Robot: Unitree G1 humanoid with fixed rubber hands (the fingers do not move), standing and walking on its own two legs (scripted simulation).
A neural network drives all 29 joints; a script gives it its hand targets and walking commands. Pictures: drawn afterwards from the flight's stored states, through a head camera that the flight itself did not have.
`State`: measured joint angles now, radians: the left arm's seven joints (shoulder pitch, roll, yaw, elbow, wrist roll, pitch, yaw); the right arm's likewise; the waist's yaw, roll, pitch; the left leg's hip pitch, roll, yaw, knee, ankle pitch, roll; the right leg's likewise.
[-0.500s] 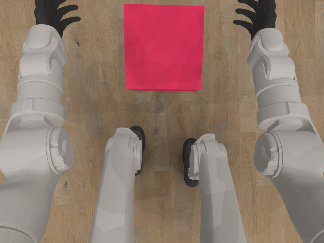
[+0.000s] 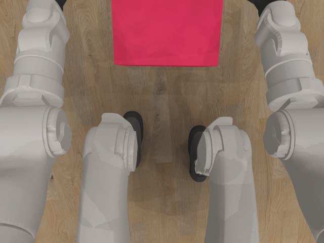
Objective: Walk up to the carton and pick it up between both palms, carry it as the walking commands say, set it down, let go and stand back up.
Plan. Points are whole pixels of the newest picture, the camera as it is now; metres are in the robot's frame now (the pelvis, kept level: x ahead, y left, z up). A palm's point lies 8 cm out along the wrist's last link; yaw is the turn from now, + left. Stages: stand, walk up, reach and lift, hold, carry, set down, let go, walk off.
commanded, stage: reach and lift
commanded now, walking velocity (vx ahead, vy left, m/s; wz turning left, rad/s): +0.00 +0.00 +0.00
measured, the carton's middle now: (165, 15) +0.55 +0.03 -0.32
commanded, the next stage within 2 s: none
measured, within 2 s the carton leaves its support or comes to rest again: leaves its support in 1.98 s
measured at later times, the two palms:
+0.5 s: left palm (72, 13) +0.52 +0.24 -0.24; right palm (246, 17) +0.54 -0.15 -0.25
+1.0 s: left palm (82, 11) +0.52 +0.22 -0.24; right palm (241, 16) +0.54 -0.13 -0.24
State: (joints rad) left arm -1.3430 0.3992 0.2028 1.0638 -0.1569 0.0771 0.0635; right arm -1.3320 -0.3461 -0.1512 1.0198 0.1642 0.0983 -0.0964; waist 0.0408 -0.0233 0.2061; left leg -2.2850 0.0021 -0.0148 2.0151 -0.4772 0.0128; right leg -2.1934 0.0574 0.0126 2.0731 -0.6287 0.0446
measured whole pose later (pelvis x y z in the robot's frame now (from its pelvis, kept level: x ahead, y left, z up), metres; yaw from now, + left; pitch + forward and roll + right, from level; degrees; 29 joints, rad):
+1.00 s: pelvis -0.01 +0.00 -0.05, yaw +0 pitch +35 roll -1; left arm -1.54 0.42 0.08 1.29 -0.26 0.00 0.07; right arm -1.53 -0.34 -0.01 1.18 0.24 0.05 -0.12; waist 0.04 -0.02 0.46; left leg -2.31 0.05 0.01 2.19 -0.48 0.02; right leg -2.24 0.05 0.01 2.26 -0.62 0.03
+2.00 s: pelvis -0.01 +0.00 -0.05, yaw -2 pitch +33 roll +0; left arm -1.47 0.39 0.11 1.15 -0.22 0.13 0.06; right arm -1.47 -0.29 -0.12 1.09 0.15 0.13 -0.12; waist 0.07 -0.03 0.43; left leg -2.29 0.03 -0.01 2.22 -0.52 0.00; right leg -2.23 0.09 0.02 2.28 -0.63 0.04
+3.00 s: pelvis +0.00 +0.00 +0.01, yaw -2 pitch +46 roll -2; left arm -1.22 0.15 0.40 0.76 0.11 0.32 0.13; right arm -1.23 -0.11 -0.39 0.79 -0.10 0.28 -0.14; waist 0.06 -0.04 0.00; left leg -2.29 -0.06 -0.05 1.95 -0.46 -0.03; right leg -2.22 0.12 0.04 1.99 -0.57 0.07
